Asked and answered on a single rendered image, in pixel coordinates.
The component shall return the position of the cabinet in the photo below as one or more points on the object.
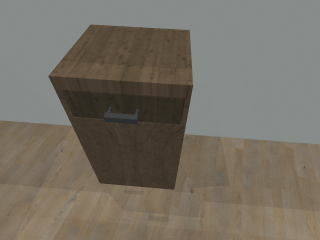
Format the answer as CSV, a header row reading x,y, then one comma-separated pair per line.
x,y
136,61

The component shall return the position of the handle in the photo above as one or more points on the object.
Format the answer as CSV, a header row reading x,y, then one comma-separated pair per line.
x,y
120,117

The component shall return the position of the drawer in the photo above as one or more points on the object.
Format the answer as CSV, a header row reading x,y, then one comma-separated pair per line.
x,y
152,109

